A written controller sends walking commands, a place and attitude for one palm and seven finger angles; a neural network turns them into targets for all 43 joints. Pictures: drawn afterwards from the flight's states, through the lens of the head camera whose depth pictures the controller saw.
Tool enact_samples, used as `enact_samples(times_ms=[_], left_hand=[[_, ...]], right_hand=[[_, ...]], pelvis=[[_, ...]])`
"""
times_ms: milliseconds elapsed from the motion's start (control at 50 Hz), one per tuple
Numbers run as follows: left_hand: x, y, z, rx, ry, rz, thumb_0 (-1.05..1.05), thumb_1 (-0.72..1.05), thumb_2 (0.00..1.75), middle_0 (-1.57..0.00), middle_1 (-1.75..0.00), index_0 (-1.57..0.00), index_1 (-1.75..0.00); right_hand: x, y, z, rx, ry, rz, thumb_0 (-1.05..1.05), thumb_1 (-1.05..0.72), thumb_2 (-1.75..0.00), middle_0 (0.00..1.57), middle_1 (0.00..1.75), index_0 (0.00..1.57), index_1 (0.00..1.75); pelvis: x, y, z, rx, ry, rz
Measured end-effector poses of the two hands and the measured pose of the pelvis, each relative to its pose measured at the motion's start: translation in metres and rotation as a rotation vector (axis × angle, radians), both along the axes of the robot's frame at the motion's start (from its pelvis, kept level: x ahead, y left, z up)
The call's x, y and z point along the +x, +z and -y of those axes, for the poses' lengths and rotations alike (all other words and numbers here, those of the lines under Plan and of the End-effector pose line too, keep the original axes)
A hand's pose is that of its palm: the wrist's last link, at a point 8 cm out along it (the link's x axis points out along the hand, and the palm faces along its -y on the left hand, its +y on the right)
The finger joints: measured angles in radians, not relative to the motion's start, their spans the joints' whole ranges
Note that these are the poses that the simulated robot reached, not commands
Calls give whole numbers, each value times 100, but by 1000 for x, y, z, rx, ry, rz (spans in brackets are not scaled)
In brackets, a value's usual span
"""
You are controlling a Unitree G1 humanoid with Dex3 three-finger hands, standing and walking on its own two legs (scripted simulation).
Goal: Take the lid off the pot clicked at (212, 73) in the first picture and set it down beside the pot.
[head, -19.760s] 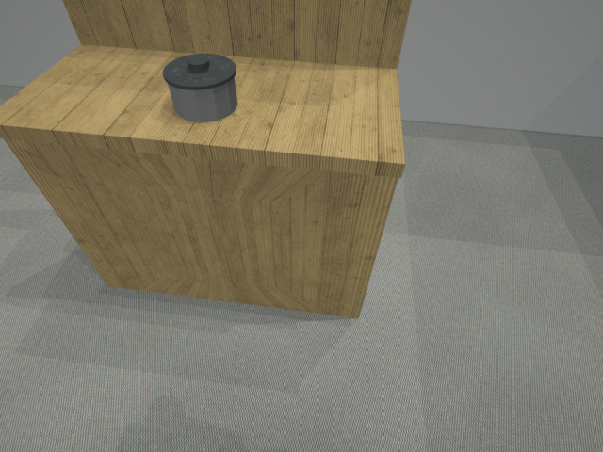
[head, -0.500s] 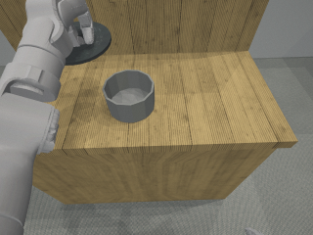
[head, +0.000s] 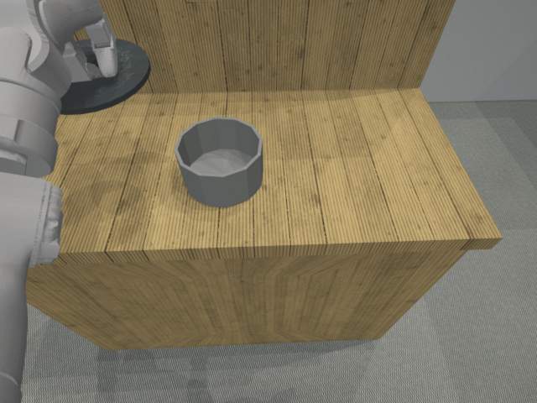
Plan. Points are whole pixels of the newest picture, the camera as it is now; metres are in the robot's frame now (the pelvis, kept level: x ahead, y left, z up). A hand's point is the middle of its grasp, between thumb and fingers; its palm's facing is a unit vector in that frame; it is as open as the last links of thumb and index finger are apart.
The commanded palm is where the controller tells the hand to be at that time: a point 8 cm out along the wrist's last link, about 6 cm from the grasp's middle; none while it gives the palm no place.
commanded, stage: move the lid sideways beside the pot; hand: left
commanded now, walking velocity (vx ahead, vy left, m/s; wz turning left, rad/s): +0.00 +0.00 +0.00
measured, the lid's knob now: (82, 60) +0.53 +0.23 +0.24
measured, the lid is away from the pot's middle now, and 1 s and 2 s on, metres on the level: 0.17 0.25 0.23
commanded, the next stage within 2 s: lower the lid onto the table in 0.76 s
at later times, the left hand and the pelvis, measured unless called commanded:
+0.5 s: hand (28, 76) +0.48 +0.27 +0.25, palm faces -0.30 -0.07 -0.95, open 3.6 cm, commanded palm +0.51 +0.28 +0.32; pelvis +0.00 +0.00 +0.00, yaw +0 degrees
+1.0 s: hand (25, 72) +0.50 +0.29 +0.24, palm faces -0.32 -0.10 -0.94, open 3.6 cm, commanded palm +0.52 +0.28 +0.31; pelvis +0.01 +0.01 +0.00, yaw +0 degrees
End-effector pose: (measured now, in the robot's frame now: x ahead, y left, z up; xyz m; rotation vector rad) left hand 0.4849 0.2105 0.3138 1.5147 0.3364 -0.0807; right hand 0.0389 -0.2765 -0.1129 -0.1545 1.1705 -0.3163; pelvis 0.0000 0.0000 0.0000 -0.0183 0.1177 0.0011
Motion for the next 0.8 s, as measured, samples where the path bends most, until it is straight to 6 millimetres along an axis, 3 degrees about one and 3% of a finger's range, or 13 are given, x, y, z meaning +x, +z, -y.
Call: enact_samples(times_ms=[400, 560, 800], left_hand=[[-11, -5, -54, 14, 76, -34, -13, 38, 85, -44, -86, -117, -119], [-5, -14, -68, 8, 77, -56, -13, 38, 85, -44, -86, -117, -119], [5, -10, -84, 13, 98, -42, -13, 39, 85, -44, -86, -116, -119]], right_hand=[[5, 1, -5, -7, 5, -17, 1, -90, -90, 21, 30, 20, 30], [2, 3, -5, -26, -4, -39, 1, -90, -90, 21, 30, 20, 30], [-10, 1, -8, -20, -24, -106, 1, -90, -90, 21, 30, 20, 30]], pelvis=[[-1, 0, -3, -10, 3, -1], [1, -1, -5, -13, 2, -10], [9, -1, -9, -15, -2, -32]])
